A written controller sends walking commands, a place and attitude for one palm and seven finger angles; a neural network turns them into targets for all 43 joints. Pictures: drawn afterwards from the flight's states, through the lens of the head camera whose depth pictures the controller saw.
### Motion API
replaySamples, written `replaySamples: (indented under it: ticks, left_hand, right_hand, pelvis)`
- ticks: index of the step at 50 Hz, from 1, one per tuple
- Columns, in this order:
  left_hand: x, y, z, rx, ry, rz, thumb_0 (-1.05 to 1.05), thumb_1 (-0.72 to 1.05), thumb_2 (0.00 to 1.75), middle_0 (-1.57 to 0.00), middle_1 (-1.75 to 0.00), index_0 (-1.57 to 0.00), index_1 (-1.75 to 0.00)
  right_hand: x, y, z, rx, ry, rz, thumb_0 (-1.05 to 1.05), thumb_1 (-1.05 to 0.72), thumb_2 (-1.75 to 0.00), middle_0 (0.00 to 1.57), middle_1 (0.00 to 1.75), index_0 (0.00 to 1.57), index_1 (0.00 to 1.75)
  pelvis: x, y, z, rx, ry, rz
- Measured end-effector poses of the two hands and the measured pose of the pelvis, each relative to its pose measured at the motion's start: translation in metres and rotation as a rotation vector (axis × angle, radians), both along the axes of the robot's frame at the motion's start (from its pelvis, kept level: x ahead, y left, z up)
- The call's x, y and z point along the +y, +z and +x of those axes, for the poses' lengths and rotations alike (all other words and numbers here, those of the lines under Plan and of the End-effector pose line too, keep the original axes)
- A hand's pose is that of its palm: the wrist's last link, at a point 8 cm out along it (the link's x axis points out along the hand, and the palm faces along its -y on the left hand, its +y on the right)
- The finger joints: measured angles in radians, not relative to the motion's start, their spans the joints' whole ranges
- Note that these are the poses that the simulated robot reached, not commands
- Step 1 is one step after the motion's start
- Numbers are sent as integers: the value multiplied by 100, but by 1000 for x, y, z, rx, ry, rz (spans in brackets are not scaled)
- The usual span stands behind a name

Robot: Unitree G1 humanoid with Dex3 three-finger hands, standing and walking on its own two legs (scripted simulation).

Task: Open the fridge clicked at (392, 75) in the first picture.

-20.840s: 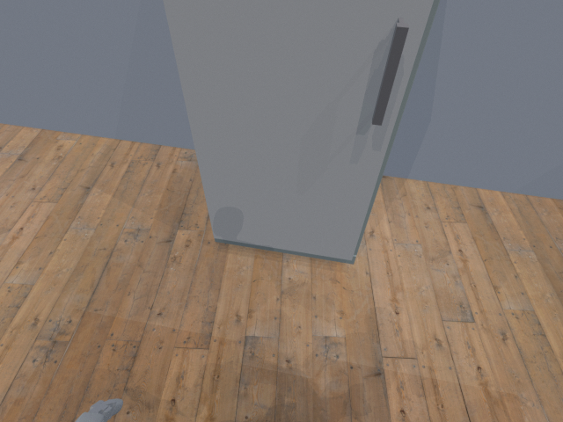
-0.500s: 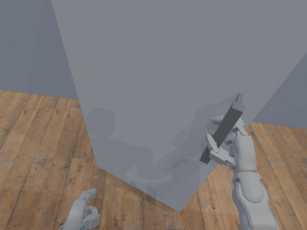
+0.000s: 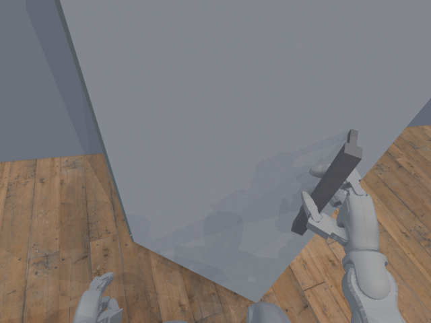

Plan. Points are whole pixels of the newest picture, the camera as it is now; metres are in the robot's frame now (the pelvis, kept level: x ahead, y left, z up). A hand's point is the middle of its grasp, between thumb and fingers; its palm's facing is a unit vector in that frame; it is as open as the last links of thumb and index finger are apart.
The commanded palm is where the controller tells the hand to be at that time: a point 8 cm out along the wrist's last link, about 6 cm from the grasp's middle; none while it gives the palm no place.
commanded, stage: walk backward, drawing the door open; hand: right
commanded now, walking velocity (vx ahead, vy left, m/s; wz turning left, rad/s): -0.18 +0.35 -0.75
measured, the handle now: (321, 187) +0.33 -0.12 +0.13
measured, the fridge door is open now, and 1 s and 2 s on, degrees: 37 69 69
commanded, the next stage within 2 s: stop walking and hold the door back in 0.98 s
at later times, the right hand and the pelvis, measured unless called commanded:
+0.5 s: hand (264, 264) +0.19 -0.02 +0.13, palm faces +0.61 +0.73 -0.31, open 6.7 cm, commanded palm +0.13 -0.04 +0.13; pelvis -0.01 +0.26 +0.00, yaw -24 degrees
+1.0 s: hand out of the picture +0.08 +0.10 +0.13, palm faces +0.87 +0.38 -0.31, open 6.6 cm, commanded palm +0.02 +0.11 +0.13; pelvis +0.05 +0.47 +0.01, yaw -45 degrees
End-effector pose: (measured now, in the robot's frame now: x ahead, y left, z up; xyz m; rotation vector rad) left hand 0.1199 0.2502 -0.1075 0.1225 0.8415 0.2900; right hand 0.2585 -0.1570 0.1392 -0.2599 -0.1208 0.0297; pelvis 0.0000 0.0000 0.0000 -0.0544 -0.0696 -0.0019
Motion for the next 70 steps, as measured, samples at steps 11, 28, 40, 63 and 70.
replaySamples:
  ticks: [11,28,40,63,70]
  left_hand:
    - [42,5,37,44,-366,-2,1,91,90,-20,-30,-20,-30]
    - [180,14,143,-54,-573,20,1,91,90,-20,-30,-20,-30]
    - [202,50,145,-21,-848,57,1,91,90,-20,-30,-20,-30]
    - [290,28,256,0,-1130,127,1,91,90,-20,-30,-20,-30]
    - [274,49,251,-126,-1196,76,1,91,90,-20,-30,-20,-30]
  right_hand:
    - [35,-1,-57,-13,-204,-15,-6,-57,-76,42,137,25,137]
    - [122,1,-137,7,-743,-37,-3,-64,-79,42,138,22,140]
    - [187,0,-198,-35,-878,38,1,-65,-79,45,140,27,139]
    - [314,1,-259,7,-1355,-34,-6,-61,-80,44,136,36,139]
    - [301,-2,-251,-75,-1335,14,-4,-62,-81,45,139,41,140]
  pelvis:
    - [102,13,-27,41,-217,55]
    - [284,7,-9,40,-488,46]
    - [376,24,7,7,-661,126]
    - [523,20,75,55,-972,50]
    - [556,12,52,46,-1008,44]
